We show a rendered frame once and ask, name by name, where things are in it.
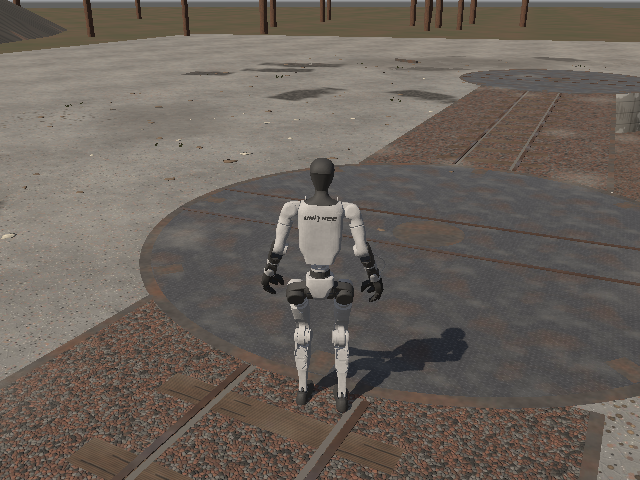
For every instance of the left robot hand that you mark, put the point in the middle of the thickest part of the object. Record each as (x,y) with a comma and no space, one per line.
(274,280)

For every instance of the right robot forearm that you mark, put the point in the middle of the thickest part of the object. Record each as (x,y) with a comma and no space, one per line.
(370,265)

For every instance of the robot right thigh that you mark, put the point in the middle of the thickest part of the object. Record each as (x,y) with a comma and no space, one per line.
(343,298)

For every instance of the right robot hand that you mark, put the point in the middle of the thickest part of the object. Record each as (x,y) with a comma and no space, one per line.
(375,286)

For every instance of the left robot forearm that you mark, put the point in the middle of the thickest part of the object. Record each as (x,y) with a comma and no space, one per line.
(272,262)

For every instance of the right robot upper arm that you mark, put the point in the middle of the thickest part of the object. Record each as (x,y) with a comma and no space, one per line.
(352,212)

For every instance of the robot thigh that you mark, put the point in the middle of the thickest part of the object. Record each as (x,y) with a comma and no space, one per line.
(343,298)
(296,296)

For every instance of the left robot upper arm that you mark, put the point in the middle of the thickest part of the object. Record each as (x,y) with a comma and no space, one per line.
(289,210)

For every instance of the robot left thigh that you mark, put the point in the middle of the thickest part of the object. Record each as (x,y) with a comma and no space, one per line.
(296,296)

